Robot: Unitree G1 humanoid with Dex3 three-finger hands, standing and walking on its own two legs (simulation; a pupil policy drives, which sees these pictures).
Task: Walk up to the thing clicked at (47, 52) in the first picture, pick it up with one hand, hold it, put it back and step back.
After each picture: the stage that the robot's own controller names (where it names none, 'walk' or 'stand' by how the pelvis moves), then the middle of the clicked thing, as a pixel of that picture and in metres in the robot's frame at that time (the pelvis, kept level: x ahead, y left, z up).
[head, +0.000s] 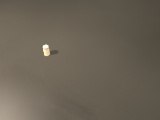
stand; (46, 50) +1.29 +0.39 -0.72
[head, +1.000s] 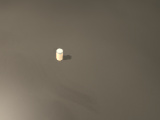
walk; (59, 54) +1.20 +0.17 -0.70
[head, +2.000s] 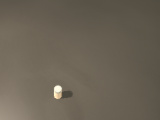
walk; (57, 92) +0.71 +0.15 -0.71
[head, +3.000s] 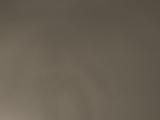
walk; out of the picture +0.43 +0.19 -0.70
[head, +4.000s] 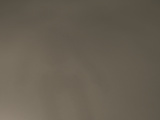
stand; out of the picture +0.37 +0.13 -0.72
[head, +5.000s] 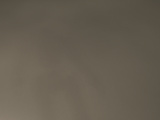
stand; out of the picture +0.34 +0.15 -0.72
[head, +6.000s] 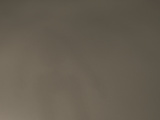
stand; out of the picture +0.35 +0.16 -0.73
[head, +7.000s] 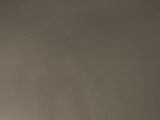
stand; out of the picture +0.35 +0.16 -0.73
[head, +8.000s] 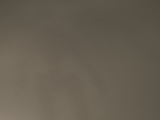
go down; out of the picture +0.34 +0.16 -0.73
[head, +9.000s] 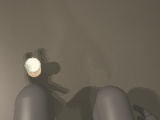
go down; (33, 67) +0.42 +0.19 -0.34
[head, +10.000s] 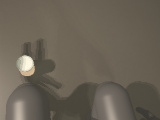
approach; (26, 66) +0.42 +0.20 -0.30
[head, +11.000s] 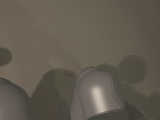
close in; out of the picture +0.41 +0.24 -0.22
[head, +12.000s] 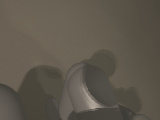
close; out of the picture +0.41 +0.25 -0.22
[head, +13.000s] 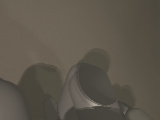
lift; out of the picture +0.38 +0.24 -0.23
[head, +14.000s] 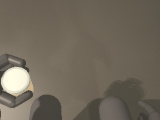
lift; (19, 85) +0.32 +0.20 -0.02
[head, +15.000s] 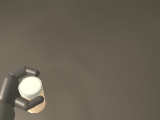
hold; (33, 95) +0.31 +0.17 +0.02
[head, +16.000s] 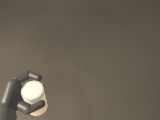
hold; (35, 99) +0.31 +0.16 +0.01
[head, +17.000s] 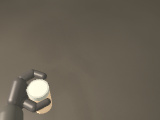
crouch; (40, 97) +0.32 +0.14 +0.00
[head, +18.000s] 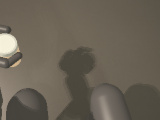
lower; (8, 51) +0.44 +0.21 -0.08
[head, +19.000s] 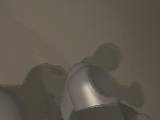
lower; out of the picture +0.42 +0.29 -0.22
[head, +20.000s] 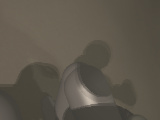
lower; out of the picture +0.42 +0.28 -0.23
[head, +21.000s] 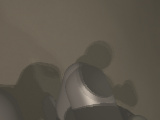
lower; out of the picture +0.43 +0.28 -0.23
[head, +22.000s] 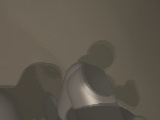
lower; out of the picture +0.42 +0.28 -0.23
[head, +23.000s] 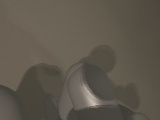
loosen; out of the picture +0.41 +0.24 -0.23
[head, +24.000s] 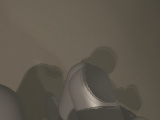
withdraw; out of the picture +0.41 +0.24 -0.23
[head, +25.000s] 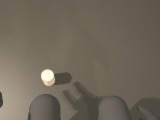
walk; (48, 78) +0.43 +0.17 -0.42
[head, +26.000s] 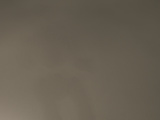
stand; out of the picture +0.37 +0.13 -0.66
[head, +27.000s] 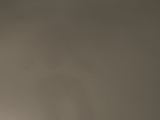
stand; out of the picture +0.37 +0.15 -0.67
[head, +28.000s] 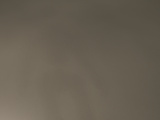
stand; out of the picture +0.37 +0.13 -0.71
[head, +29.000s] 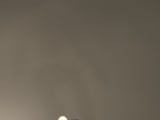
walk; out of the picture +0.41 +0.11 -0.70
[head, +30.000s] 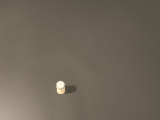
walk; (60, 87) +0.63 +0.14 -0.70
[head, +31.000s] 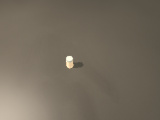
walk; (69, 62) +0.97 +0.15 -0.70
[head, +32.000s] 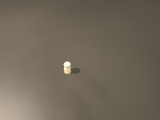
stand; (67, 67) +1.01 +0.14 -0.71
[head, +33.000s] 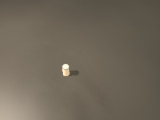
stand; (65, 70) +1.02 +0.16 -0.73
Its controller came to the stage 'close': yes
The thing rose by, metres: 0.72
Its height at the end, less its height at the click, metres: +0.00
